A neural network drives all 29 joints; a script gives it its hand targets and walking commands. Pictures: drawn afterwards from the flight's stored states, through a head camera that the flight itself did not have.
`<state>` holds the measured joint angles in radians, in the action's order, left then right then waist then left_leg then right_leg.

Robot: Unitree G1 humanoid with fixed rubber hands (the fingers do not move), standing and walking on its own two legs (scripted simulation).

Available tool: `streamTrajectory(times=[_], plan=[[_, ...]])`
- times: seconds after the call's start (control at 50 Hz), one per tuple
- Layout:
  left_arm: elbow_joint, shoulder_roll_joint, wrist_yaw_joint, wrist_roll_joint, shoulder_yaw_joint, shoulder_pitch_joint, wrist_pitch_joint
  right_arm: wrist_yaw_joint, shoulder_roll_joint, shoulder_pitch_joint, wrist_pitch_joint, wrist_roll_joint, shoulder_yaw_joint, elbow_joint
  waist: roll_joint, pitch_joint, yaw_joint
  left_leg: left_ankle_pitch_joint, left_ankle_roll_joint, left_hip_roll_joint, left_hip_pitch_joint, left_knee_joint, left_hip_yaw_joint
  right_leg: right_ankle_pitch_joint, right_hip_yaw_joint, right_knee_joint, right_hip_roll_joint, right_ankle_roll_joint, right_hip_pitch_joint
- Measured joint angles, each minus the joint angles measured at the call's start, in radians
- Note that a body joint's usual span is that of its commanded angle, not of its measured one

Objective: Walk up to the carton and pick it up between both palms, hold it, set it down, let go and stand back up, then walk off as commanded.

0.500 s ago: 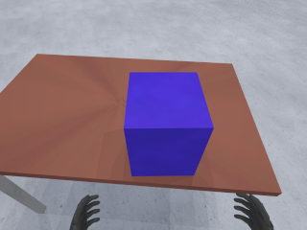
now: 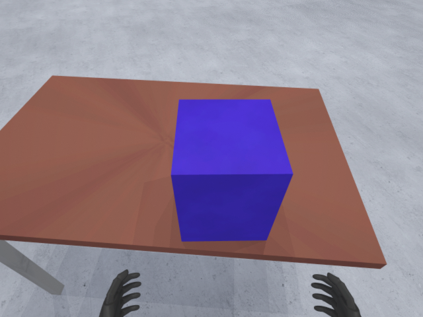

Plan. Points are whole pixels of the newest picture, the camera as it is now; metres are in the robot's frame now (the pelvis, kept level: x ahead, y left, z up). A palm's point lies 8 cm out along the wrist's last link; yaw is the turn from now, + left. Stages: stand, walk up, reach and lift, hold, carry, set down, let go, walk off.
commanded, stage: set down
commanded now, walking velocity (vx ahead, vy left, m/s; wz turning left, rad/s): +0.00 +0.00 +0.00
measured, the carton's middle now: (224, 172) +0.42 +0.01 +0.02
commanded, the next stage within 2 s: let go in 0.24 s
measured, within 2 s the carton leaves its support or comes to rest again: neither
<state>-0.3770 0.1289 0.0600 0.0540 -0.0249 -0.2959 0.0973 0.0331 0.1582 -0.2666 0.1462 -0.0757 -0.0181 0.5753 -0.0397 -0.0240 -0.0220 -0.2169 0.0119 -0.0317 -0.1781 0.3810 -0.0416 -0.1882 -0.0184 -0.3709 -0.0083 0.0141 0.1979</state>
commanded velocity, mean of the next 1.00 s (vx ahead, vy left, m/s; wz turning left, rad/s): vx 0.00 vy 0.00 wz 0.00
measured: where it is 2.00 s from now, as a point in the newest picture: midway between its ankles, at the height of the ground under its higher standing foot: outside the picture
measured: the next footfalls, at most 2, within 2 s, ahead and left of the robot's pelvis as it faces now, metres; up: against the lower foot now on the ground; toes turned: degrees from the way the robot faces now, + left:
none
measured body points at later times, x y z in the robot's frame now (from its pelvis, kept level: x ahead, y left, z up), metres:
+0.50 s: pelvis +0.00 +0.00 +0.00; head +0.02 +0.02 +0.45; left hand +0.16 +0.23 -0.10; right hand +0.17 -0.22 -0.09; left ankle -0.01 +0.12 -0.75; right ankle +0.00 -0.11 -0.75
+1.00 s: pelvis +0.00 +0.00 +0.00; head +0.01 +0.02 +0.45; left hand +0.11 +0.26 -0.13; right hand +0.12 -0.27 -0.11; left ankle -0.01 +0.12 -0.75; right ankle +0.00 -0.11 -0.75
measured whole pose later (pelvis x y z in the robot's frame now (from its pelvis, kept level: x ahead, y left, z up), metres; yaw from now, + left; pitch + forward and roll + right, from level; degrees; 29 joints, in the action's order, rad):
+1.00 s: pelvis +0.00 +0.00 +0.00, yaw +0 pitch +1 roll +0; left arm -0.81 0.25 0.01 -0.01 -0.03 -0.20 0.01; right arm 0.00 0.29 -0.21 0.06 0.01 -0.02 0.86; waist -0.04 0.00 -0.02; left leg -0.23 0.01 -0.03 -0.18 0.40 -0.04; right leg -0.20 -0.02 -0.38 -0.01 0.01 0.20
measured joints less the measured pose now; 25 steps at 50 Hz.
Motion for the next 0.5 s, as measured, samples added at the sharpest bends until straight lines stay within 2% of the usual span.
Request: streamTrajectory(times=[0.34,0.5], plan=[[-0.115,0.031,-0.016,-0.012,0.000,0.050,0.012,-0.015,-0.005,0.075,0.028,0.045,0.000,0.151,0.000,0.024,0.000,0.000,0.000,0.000,0.000,0.000,0.000,0.000,0.000,0.000,0.000,-0.001,0.000],[-0.127,0.041,-0.023,-0.013,0.000,0.082,0.012,-0.016,-0.012,0.101,0.047,0.052,0.000,0.203,0.000,0.025,0.000,-0.003,0.000,0.000,0.000,0.000,0.000,-0.003,0.000,0.000,0.000,-0.001,0.000]])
